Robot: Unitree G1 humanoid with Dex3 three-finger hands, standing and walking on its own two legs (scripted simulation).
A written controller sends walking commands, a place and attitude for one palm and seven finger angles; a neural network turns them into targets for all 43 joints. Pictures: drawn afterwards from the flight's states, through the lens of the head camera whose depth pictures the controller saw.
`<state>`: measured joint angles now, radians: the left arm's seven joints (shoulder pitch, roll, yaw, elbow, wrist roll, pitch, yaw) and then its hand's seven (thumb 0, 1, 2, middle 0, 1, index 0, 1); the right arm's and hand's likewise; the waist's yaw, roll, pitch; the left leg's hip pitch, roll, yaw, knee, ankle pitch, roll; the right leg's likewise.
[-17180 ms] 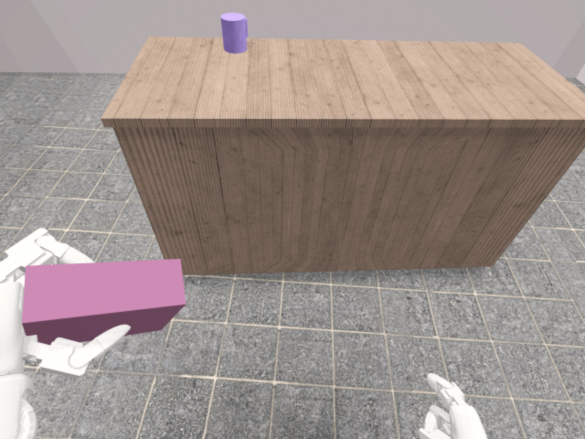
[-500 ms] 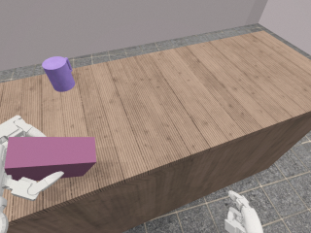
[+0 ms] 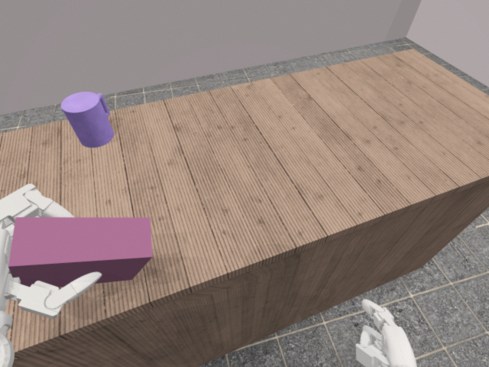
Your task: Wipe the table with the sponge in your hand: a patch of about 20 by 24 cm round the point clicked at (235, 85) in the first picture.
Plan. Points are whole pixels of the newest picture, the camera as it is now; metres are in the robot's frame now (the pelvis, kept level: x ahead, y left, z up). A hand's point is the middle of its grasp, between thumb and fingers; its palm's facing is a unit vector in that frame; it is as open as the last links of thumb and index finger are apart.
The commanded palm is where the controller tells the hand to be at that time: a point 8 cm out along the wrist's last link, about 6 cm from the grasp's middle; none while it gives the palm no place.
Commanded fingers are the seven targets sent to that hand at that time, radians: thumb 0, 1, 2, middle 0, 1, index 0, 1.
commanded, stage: come to a stop and stand still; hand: left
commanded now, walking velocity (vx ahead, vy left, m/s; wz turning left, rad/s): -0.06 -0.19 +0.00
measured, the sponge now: (104, 253) +0.23 +0.19 +0.13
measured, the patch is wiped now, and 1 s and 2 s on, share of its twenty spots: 0.00 0.00 0.00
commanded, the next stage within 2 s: look again from close up in 1.04 s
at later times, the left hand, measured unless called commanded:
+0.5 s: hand out of the picture +0.20 +0.29 +0.16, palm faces +0.35 -0.84 -0.41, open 9.5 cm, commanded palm +0.14 +0.32 +0.18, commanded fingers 0.00 0.10 1.30 -1.20 -1.60 -1.20 -1.60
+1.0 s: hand out of the picture +0.20 +0.34 +0.17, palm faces +0.38 -0.85 -0.37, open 9.5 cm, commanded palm +0.14 +0.37 +0.18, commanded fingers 0.00 0.10 1.30 -1.20 -1.60 -1.20 -1.60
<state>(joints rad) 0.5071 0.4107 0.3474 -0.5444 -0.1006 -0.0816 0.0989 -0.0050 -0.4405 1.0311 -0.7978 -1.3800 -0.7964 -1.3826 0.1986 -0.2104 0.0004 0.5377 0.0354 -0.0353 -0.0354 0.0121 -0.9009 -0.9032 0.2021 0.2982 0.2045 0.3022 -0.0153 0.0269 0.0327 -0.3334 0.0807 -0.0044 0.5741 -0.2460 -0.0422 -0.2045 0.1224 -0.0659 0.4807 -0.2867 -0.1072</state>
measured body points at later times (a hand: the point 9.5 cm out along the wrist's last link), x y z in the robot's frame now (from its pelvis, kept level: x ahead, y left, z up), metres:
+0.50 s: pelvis -0.03 +0.04 +0.00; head -0.01 +0.07 +0.45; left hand +0.17 +0.33 +0.19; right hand +0.11 -0.19 -0.08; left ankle -0.01 +0.14 -0.73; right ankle -0.02 -0.05 -0.73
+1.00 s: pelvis -0.03 +0.09 +0.01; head -0.01 +0.12 +0.46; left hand +0.17 +0.38 +0.19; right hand +0.15 -0.12 -0.06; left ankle +0.00 +0.14 -0.73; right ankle -0.02 -0.05 -0.73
